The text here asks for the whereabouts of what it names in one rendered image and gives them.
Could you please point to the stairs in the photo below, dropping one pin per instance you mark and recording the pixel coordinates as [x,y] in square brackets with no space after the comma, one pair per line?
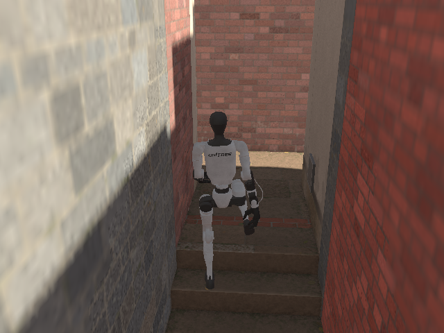
[253,293]

